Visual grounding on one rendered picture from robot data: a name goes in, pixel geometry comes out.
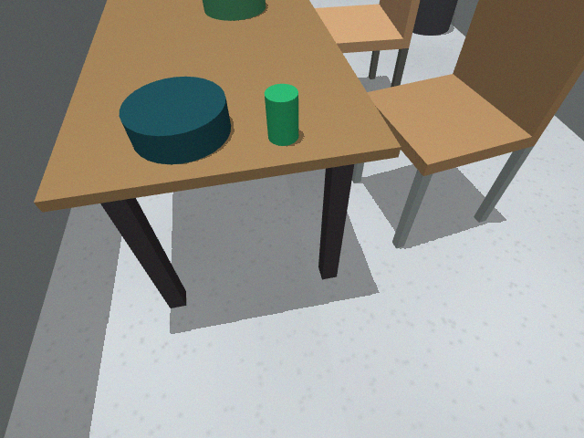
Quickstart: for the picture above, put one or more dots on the table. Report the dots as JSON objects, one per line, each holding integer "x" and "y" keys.
{"x": 138, "y": 42}

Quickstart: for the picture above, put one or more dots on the chair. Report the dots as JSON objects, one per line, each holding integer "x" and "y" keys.
{"x": 385, "y": 26}
{"x": 519, "y": 61}

